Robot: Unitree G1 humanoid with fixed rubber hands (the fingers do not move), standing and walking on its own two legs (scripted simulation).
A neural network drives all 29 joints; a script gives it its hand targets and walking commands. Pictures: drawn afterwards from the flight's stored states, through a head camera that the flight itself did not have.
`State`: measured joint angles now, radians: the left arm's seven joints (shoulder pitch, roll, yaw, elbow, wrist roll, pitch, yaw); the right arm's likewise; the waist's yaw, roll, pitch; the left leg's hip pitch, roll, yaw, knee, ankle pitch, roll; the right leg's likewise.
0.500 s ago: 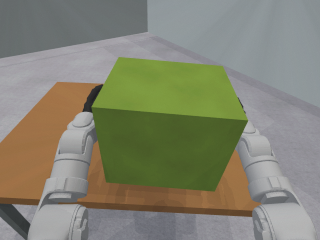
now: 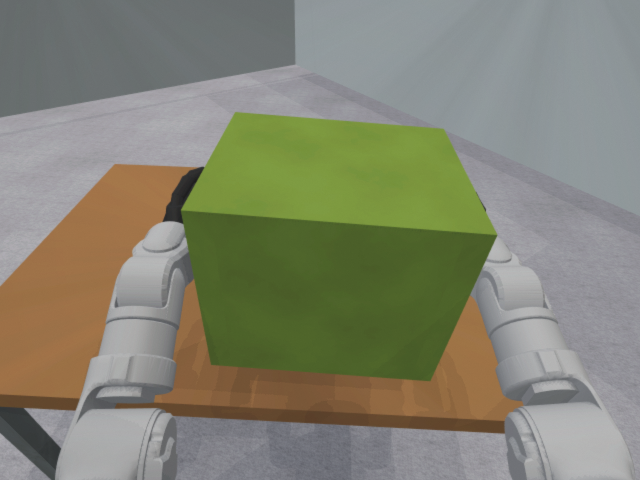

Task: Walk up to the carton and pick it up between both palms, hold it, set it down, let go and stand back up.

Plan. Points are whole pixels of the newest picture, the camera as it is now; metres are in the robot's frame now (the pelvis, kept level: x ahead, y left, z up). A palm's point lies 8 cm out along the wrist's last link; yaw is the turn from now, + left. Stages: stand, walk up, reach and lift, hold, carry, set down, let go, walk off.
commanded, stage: hold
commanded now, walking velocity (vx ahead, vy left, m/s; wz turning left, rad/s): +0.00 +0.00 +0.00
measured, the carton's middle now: (330, 243) +0.37 -0.01 +0.16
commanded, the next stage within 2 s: none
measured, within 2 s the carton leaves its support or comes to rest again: neither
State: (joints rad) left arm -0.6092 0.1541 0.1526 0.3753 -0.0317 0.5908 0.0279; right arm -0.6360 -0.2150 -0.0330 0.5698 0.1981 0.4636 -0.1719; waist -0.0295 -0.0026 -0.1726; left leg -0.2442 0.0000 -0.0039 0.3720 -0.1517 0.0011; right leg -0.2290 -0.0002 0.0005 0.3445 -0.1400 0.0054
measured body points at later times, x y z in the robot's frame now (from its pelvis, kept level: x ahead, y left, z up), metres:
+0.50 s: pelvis +0.00 +0.00 +0.00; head -0.06 +0.01 +0.45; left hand +0.38 +0.17 +0.19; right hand +0.38 -0.20 +0.17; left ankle +0.03 +0.11 -0.75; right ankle +0.02 -0.12 -0.75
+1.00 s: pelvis +0.00 +0.00 +0.00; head -0.06 +0.01 +0.45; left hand +0.38 +0.17 +0.19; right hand +0.38 -0.20 +0.17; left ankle +0.03 +0.11 -0.75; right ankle +0.02 -0.12 -0.75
